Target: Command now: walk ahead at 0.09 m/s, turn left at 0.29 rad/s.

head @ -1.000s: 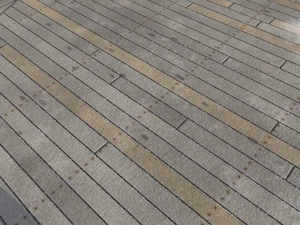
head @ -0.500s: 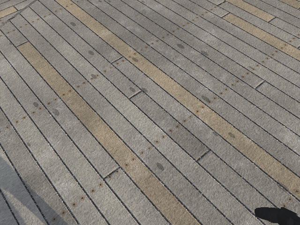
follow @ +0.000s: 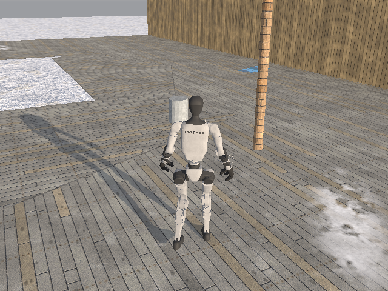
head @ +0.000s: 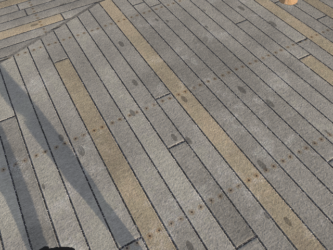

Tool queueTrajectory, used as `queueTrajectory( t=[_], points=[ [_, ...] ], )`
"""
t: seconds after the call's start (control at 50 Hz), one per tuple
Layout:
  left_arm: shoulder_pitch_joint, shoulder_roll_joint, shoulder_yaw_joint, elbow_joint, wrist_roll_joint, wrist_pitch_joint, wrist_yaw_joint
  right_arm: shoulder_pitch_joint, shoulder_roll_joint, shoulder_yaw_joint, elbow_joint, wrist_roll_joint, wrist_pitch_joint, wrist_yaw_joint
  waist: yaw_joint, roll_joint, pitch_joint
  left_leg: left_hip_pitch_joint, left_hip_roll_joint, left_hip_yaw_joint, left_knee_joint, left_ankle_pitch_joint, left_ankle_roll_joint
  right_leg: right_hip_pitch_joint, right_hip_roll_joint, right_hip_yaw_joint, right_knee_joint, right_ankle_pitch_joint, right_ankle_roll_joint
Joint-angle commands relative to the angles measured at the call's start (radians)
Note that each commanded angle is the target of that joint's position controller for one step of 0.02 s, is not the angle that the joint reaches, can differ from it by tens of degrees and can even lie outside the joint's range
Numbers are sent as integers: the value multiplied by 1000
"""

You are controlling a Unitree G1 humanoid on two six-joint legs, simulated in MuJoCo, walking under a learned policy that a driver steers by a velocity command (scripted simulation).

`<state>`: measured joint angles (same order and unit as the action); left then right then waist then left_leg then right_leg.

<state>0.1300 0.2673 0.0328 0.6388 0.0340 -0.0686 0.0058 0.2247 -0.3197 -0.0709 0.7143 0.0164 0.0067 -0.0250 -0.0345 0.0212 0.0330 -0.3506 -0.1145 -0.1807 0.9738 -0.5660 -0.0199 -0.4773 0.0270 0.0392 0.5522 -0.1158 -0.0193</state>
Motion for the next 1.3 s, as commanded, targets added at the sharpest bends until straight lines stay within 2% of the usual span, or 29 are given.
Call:
queueTrajectory(
  t=[0.02,0.06,0.12,0.22,0.26,0.28,0.32,0.36,0.44,0.48,0.52,0.54,0.56,0.58,0.6,0.64,0.72,0.8,0.9,0.96,1.0,1.02,1.04,1.06,1.08,1.1,1.14,1.18,1.3],
  points=[
    [33,103,26,-71,-3,14,-6,91,-123,-29,-23,3,32,-16,23,-94,-195,-215,79,18,267,-4,-58,379,-318,403,-187,112,-183],
    [-19,107,22,-56,-4,27,-6,52,-81,-19,-38,-3,51,-20,6,-139,-110,-128,110,56,131,68,-68,225,-239,273,-239,22,-157],
    [-16,100,26,-36,-7,35,-1,58,-21,2,-25,-12,42,-16,15,-190,-124,3,115,125,-105,79,-67,213,-195,183,-241,75,-164],
    [-3,109,28,-9,-32,50,2,69,-24,2,5,-16,34,-2,8,-172,-130,160,113,160,-465,321,-13,208,-209,197,-213,-52,-164],
    [44,75,15,15,-25,44,-3,79,-45,5,7,-38,31,0,13,-101,-115,272,171,95,-524,321,49,77,-145,146,-210,-411,-63],
    [40,80,18,0,-17,40,-5,78,-107,-12,11,-32,32,-3,41,7,-61,173,206,39,-533,23,110,36,-52,44,-157,-477,-18],
    [-44,81,26,-20,-37,21,-2,108,-122,-18,22,-28,11,0,-12,178,33,38,307,-161,-750,-263,193,44,39,-91,92,-330,31],
    [-26,101,39,-17,-51,3,-6,71,-123,-19,20,-21,-18,-7,-6,241,91,73,395,-269,-810,-167,229,-50,-3,-49,250,-305,3],
    [-46,54,26,-18,-58,-31,-39,94,-107,-17,33,10,-43,1,-15,150,69,226,357,-161,-756,120,207,-60,-42,-54,98,-298,-42],
    [28,58,34,19,-54,-33,-47,68,-122,-20,28,11,-35,9,31,131,13,136,308,-78,-709,207,183,192,7,-112,-50,-113,-33],
    [174,96,54,68,-57,-21,-39,59,-84,-8,22,1,-37,14,96,95,-41,18,265,-19,-594,265,141,437,1,-85,-80,-71,-35],
    [288,155,68,83,-54,-20,-27,34,-14,13,3,-12,-46,19,141,-65,-83,-93,180,80,-318,266,79,569,-155,129,-167,-121,-84],
    [366,279,96,90,-43,-17,-33,43,6,18,-48,1,-68,10,149,-350,-123,-331,81,159,-28,76,25,684,-368,553,-303,-289,-236],
    [344,213,77,90,-39,-24,-35,30,-69,-2,-45,16,-85,7,136,-247,-68,-443,122,79,154,5,31,650,-417,663,-347,-398,-287],
    [298,168,60,83,-41,-29,-32,15,-88,-10,-40,26,-95,15,112,-178,5,-501,168,63,206,93,55,613,-390,568,-343,-397,-262],
    [234,143,50,72,-33,-29,-30,-9,-62,-7,-27,11,-103,24,84,-92,42,-506,218,93,166,244,71,555,-314,400,-364,-238,-219],
    [229,135,44,80,-40,-23,-20,-45,-19,2,-34,-7,-96,44,71,-95,30,-423,231,149,1,379,30,477,-237,186,-409,92,-202],
    [255,168,51,104,-45,-13,-5,-180,22,24,-78,-5,-102,54,102,-90,44,-318,195,184,-288,564,2,407,-204,74,-428,145,-184],
    [298,181,59,148,-61,-5,-1,-272,-14,19,-117,6,-107,73,100,-93,74,-257,171,165,-430,625,41,463,-266,68,-414,157,-166],
    [293,202,68,159,-59,7,3,-211,-59,-1,-111,0,-109,73,45,-108,10,-122,127,190,-458,528,88,536,-275,61,-279,454,-135],
    [275,180,54,150,-46,19,7,72,-133,-41,-42,-3,-105,52,-103,-93,-181,305,140,178,-455,514,145,390,-191,16,84,533,-82],
    [373,68,20,118,-33,11,3,206,-235,-63,-26,-33,-102,42,-86,106,-365,719,422,-203,-448,388,264,26,-64,-27,486,103,-21],
    [412,45,8,136,-55,-5,1,233,-185,-49,-13,-24,-101,47,-79,258,-475,788,534,-566,-636,155,330,-152,32,84,703,-453,-4],
    [316,155,40,120,-86,-13,-2,167,-118,-27,-16,-13,-101,46,-86,160,-296,647,502,-467,-689,36,273,-249,-29,123,779,-409,-12],
    [234,169,44,92,-91,-15,-2,98,-90,-18,-18,-10,-99,43,-60,113,-169,498,473,-321,-710,79,237,-264,-80,81,760,-321,-19],
    [189,156,45,87,-73,-11,2,34,-59,-8,-13,-16,-103,45,-26,44,-83,348,424,-204,-748,189,212,-225,-117,68,703,-249,-18],
    [247,124,50,109,-66,15,3,-34,-31,-5,-6,-31,-121,47,39,97,-55,194,375,-61,-810,308,203,-106,-168,82,645,-162,-6],
    [269,92,49,121,-67,41,6,-54,-36,-11,13,-32,-137,48,63,68,-31,132,370,35,-858,375,215,-92,-172,78,634,-130,7],
    [124,79,49,75,-57,34,-4,-20,-78,-23,63,-33,-135,29,30,19,27,206,342,241,-879,546,199,-206,-159,78,361,154,25]
  ],
)
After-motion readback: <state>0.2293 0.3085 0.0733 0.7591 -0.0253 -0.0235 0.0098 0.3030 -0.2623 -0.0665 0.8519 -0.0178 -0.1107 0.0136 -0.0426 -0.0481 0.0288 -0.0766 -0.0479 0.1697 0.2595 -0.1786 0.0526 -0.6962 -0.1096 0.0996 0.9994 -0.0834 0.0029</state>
